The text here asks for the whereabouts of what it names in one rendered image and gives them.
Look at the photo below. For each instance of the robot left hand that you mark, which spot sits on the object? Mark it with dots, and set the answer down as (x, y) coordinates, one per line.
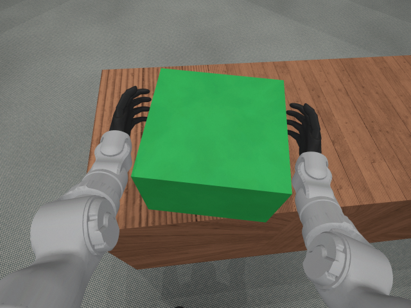
(123, 118)

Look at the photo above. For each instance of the robot right upper arm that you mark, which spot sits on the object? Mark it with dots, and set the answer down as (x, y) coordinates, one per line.
(350, 274)

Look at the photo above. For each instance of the robot left upper arm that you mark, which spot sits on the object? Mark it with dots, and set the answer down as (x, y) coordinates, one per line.
(69, 238)

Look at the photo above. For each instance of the robot left forearm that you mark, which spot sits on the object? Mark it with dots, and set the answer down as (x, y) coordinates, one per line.
(108, 176)

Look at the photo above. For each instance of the carton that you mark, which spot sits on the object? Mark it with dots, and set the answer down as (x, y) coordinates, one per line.
(215, 145)

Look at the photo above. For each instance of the robot right forearm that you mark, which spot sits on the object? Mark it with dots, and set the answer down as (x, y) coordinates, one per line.
(316, 204)

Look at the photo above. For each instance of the pedestal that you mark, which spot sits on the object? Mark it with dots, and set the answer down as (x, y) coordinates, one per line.
(364, 112)

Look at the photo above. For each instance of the robot right hand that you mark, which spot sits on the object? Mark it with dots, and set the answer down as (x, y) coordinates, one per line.
(309, 137)

